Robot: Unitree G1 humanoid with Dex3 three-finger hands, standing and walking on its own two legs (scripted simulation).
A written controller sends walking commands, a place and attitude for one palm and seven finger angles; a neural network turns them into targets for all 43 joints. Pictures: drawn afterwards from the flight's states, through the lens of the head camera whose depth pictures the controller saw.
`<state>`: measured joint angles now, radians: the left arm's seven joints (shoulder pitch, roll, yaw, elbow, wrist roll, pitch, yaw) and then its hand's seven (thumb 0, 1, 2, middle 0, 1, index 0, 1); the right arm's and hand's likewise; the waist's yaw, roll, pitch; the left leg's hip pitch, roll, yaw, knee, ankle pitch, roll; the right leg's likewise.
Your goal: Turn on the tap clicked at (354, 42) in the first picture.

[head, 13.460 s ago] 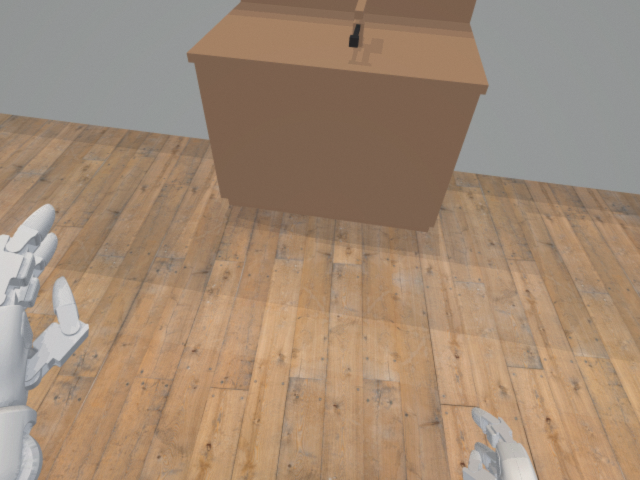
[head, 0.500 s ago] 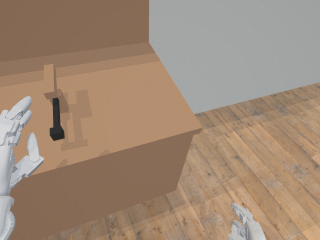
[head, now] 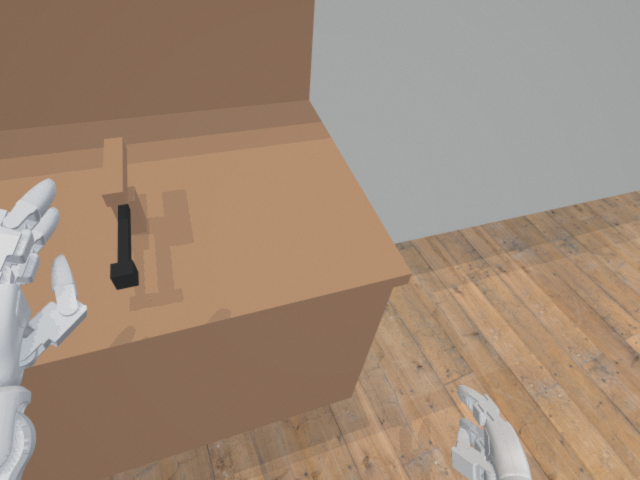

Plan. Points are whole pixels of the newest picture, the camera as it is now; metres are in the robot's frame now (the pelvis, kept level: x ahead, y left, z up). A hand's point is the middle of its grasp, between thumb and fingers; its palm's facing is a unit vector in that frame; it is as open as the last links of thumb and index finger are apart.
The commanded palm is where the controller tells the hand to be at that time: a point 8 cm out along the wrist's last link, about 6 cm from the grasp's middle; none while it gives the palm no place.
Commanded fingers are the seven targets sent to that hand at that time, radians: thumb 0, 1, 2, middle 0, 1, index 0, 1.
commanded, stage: look again from close up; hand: left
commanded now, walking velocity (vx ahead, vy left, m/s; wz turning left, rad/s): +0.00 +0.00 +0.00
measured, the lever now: (124, 274) +0.34 +0.31 +0.03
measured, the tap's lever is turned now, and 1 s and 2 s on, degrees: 0 0 0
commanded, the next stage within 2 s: come to a stop and stand still in 0.22 s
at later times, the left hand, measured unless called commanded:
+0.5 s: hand (22, 262) +0.23 +0.29 +0.20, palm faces +0.49 -0.74 -0.46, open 7.5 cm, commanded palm +0.13 +0.28 +0.17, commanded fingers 0.00 0.90 0.90 -0.20 -0.30 -0.20 -0.30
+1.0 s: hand (90, 300) +0.22 +0.24 +0.17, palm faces +0.40 -0.85 -0.34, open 7.5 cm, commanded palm +0.16 +0.27 +0.17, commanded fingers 0.00 0.90 0.90 -0.20 -0.30 -0.20 -0.30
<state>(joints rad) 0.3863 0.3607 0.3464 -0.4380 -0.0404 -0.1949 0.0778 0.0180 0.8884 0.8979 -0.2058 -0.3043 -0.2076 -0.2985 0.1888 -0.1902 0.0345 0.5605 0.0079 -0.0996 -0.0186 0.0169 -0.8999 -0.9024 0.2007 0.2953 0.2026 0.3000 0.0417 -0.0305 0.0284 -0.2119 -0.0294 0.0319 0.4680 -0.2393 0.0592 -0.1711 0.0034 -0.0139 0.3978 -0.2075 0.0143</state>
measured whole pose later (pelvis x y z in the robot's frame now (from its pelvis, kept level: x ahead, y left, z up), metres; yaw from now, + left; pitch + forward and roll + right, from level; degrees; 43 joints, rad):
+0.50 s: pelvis -0.02 +0.00 +0.00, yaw +2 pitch -1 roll -1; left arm 0.10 0.51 0.45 -0.31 0.03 -0.23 0.05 0.02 0.88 0.90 -0.21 -0.31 -0.21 -0.30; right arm 0.21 -0.19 0.01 0.59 0.00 -0.12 0.00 0.02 -0.90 -0.90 0.20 0.30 0.20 0.30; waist 0.07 -0.04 0.08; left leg -0.26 -0.05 0.01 0.50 -0.22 0.06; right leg -0.22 -0.01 -0.04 0.46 -0.22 0.01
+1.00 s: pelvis +0.00 -0.01 +0.00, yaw +0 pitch -1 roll -1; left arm 0.36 0.34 0.36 -0.43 -0.03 -0.24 0.08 0.02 0.89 0.90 -0.20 -0.30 -0.21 -0.30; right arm 0.21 -0.21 0.02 0.59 0.01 -0.13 -0.02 0.02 -0.90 -0.90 0.20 0.30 0.20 0.30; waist 0.03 -0.01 0.03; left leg -0.22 -0.02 0.03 0.49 -0.25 0.05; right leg -0.19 0.01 -0.01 0.43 -0.22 0.00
